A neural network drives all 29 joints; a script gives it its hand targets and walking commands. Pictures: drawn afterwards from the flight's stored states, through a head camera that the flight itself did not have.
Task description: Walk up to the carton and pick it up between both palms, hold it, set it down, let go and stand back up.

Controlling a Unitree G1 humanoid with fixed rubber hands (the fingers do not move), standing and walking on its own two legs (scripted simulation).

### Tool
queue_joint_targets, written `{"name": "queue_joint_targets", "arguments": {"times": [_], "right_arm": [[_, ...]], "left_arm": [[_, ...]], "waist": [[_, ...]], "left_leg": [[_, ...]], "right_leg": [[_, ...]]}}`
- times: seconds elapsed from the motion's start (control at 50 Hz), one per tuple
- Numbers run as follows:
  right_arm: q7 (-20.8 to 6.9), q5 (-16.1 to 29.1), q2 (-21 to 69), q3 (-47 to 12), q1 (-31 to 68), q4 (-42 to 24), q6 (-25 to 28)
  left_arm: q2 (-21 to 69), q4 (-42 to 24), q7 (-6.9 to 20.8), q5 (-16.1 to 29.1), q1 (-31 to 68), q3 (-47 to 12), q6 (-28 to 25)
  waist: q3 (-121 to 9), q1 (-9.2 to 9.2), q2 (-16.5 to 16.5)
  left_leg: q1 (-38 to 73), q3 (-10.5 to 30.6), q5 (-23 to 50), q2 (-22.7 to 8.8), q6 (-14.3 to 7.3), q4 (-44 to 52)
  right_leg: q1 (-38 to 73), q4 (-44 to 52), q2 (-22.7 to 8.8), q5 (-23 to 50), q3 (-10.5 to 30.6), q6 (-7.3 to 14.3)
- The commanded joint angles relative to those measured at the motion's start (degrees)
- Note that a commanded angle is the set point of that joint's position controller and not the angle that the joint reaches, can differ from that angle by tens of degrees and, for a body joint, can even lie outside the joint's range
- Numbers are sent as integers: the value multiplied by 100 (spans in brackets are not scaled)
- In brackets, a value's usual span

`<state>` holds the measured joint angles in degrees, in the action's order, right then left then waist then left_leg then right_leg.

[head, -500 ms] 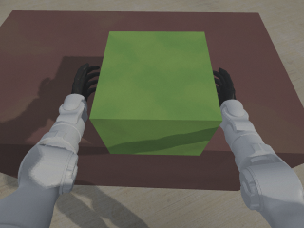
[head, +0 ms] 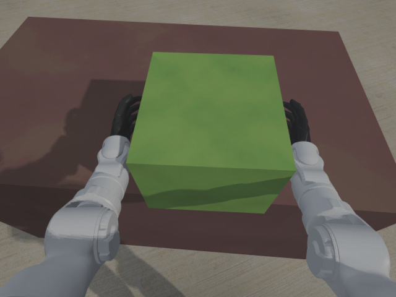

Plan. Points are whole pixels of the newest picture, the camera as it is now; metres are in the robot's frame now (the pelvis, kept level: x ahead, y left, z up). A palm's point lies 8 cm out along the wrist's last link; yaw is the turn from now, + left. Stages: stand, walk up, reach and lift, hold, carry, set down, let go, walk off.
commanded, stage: reach and lift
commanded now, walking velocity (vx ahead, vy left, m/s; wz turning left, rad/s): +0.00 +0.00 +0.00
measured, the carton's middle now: (209, 133) +0.47 +0.00 +0.01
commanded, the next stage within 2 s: none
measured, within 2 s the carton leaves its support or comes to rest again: leaves its support in 0.82 s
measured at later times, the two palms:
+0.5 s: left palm (120, 132) +0.44 +0.19 +0.06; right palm (298, 145) +0.42 -0.18 +0.06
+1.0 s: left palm (115, 130) +0.42 +0.19 +0.09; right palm (302, 148) +0.40 -0.18 +0.07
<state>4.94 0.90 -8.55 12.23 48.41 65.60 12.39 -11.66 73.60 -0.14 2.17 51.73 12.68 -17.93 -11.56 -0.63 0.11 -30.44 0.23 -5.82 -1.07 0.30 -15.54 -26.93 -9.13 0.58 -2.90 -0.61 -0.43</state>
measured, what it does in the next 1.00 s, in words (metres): stands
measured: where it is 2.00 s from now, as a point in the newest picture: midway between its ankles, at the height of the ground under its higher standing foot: outside the picture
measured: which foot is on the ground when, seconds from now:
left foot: down 0.00-1.00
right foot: down 0.00-1.00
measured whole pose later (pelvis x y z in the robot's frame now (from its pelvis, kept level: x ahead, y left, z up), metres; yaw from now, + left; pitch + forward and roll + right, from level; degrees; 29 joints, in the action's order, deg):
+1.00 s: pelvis -0.01 +0.00 +0.01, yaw +4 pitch +15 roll -1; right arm 2.2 -18.3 -1.9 27.7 38.9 52.4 13.2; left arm -8.1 65.9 3.6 -11.2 49.3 21.2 -15.8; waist -8.7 -3.4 -0.1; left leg -23.1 4.2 -3.3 0.5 0.2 -11.7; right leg -17.5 -4.2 -0.6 -1.4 -4.8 -0.5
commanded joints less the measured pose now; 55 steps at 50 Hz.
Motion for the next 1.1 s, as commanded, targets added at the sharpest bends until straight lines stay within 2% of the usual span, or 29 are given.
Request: {"name": "queue_joint_targets", "arguments": {"times": [0.0, 0.04, 0.08, 0.14, 0.2, 0.3, 0.4, 0.58, 0.68, 0.76, 0.82, 0.88, 0.94, 1.02, 1.08], "right_arm": [[-76, -272, 664, -131, 2712, -1228, 310], [-150, -549, 1014, -38, 2739, -1341, 296], [-314, -1044, 1719, 62, 2751, -1486, 243], [-760, -1979, 3055, 369, 2617, -1543, 63], [-958, -2300, 3214, 533, 2410, -1621, -102], [-991, -2295, 3311, 452, 2425, -1859, -137], [-1002, -2176, 3386, 304, 2367, -1936, -23], [-1014, -2055, 3367, 96, 2201, -2060, 43], [-973, -2065, 3426, -24, 2281, -2216, 137], [-867, -2270, 3571, -140, 2517, -2349, 515], [-831, -2326, 3633, -241, 2557, -2219, 751], [-848, -2187, 3495, -302, 2512, -2033, 802], [-881, -1944, 3286, -358, 2441, -2054, 597], [-902, -1857, 3104, -369, 2631, -2368, 325], [-934, -1916, 3114, -340, 2871, -2534, 240]], "left_arm": [[146, -917, 307, -324, 2914, 78, -449], [337, -872, 407, -472, 2978, 140, -454], [844, -773, 560, -680, 3014, 126, -447], [2101, -555, 896, -1185, 2968, 102, -358], [2290, -632, 974, -1368, 2908, 82, -158], [2479, -863, 973, -1400, 2934, 28, 33], [2847, -1148, 940, -1522, 2775, -75, 113], [3119, -1449, 892, -1596, 2490, -165, 235], [3225, -1489, 889, -1551, 2616, -201, 217], [3321, -1485, 878, -1506, 2961, -228, -49], [3362, -1377, 882, -1536, 2952, -238, -164], [3383, -1244, 883, -1580, 2664, -291, -84], [3353, -1278, 864, -1508, 2425, -404, 116], [3246, -1478, 853, -1234, 2615, -584, 279], [3227, -1631, 833, -1032, 2952, -756, 268]], "waist": [[-3487, -69, -31], [-3394, -68, -11], [-3247, -88, 35], [-3022, -204, 160], [-2925, -233, 236], [-2809, -268, 299], [-2886, -255, 534], [-2724, -211, 489], [-2868, -254, 317], [-3409, -295, 125], [-3505, -256, 100], [-3224, -224, 202], [-2806, -218, 279], [-2613, -310, 126], [-2718, -396, 141]], "left_leg": [[921, -315, 2148, 311, 5, -80], [827, -293, 1864, 306, -42, 72], [809, -230, 1558, 292, -53, 200], [792, -81, 1141, 264, -32, 355], [838, 3, 979, 233, -36, 403], [941, 77, 1216, 236, 13, 316], [1515, 152, 2092, 243, 161, 58], [1972, 207, 2645, 212, 274, -96], [1867, 190, 2642, 209, 225, -85], [1421, 112, 2859, 219, 111, -31], [1057, 80, 2896, 234, 21, 54], [1316, 136, 2727, 200, 70, 107], [1889, 207, 2330, 157, 212, 111], [2153, 216, 1546, 123, 306, 162], [2118, 189, 1085, 115, 311, 208]], "right_leg": [[2532, -872, -54, 2907, -63, -226], [2610, -821, -82, 2639, -122, -229], [2563, -693, -93, 2236, -232, -206], [2543, -455, -144, 1535, -375, -98], [2624, -388, -187, 1296, -383, -40], [2815, -490, -139, 1915, -415, -83], [2795, -519, -22, 2669, -457, -41], [2682, -415, 94, 2750, -513, -25], [2856, -435, 89, 2957, -492, -66], [3448, -610, 32, 3774, -414, -141], [3895, -721, -54, 4192, -342, -159], [3747, -617, -49, 3795, -386, -122], [3163, -327, 22, 2744, -499, -68], [2534, -53, 74, 1569, -634, -64], [2335, -7, 52, 1122, -661, -59]]}}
